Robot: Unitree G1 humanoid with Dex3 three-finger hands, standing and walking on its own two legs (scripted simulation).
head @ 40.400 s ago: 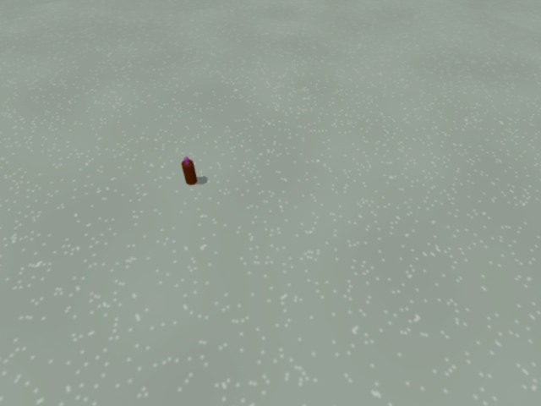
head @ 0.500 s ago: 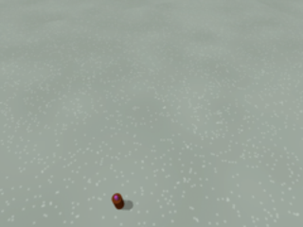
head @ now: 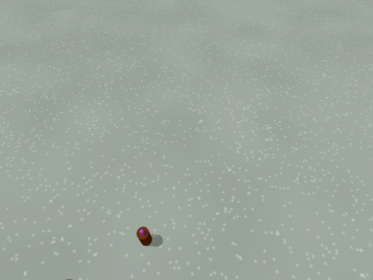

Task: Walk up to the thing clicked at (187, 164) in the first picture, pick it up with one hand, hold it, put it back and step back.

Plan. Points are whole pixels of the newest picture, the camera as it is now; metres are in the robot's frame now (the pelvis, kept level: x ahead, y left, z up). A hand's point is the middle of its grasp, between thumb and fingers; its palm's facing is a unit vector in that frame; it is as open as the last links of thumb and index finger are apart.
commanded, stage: step back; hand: left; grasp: from the side
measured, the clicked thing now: (144, 235) +0.39 +0.22 -0.70
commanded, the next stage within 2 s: none
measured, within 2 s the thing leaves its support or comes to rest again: neither
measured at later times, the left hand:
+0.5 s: hand out of the picture +0.06 +0.33 -0.17, palm faces -0.06 -0.94 -0.34, open 7.4 cm
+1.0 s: hand out of the picture -0.05 +0.34 -0.16, palm faces -0.03 -0.92 -0.39, open 7.4 cm
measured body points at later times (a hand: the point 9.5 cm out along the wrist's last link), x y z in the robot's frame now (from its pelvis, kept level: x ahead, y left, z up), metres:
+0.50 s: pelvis -0.07 +0.08 -0.01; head +0.01 +0.10 +0.43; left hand +0.07 +0.38 -0.15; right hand -0.01 -0.23 -0.12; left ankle -0.07 +0.16 -0.75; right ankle -0.12 -0.07 -0.67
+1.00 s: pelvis -0.19 +0.08 -0.02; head -0.12 +0.08 +0.42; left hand -0.05 +0.39 -0.13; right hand -0.10 -0.24 -0.14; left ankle -0.22 +0.21 -0.74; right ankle -0.12 -0.05 -0.75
